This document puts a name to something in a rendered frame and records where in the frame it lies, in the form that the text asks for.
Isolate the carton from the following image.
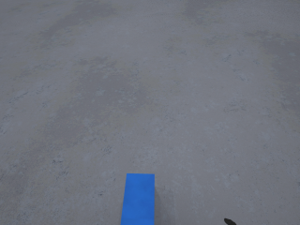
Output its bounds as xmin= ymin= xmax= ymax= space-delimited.
xmin=120 ymin=173 xmax=155 ymax=225

